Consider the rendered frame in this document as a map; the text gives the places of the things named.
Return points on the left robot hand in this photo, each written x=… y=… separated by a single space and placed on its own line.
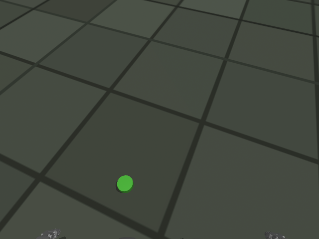
x=50 y=234

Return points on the tin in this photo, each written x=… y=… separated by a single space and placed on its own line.
x=125 y=184

